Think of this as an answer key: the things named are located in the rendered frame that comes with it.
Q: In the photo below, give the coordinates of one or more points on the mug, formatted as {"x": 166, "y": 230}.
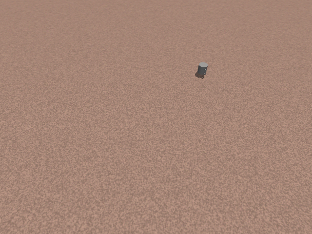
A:
{"x": 202, "y": 68}

